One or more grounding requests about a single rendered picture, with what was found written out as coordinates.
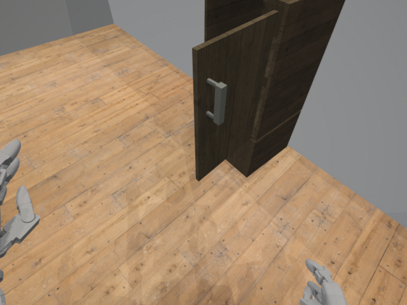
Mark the robot right hand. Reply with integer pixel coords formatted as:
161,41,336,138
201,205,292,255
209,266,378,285
300,259,348,305

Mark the handle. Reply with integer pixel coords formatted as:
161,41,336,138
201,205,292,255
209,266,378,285
206,78,227,125

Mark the cupboard door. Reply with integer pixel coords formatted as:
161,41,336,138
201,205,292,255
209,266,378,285
192,10,279,181

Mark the robot left hand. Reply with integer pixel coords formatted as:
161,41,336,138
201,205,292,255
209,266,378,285
0,139,40,258

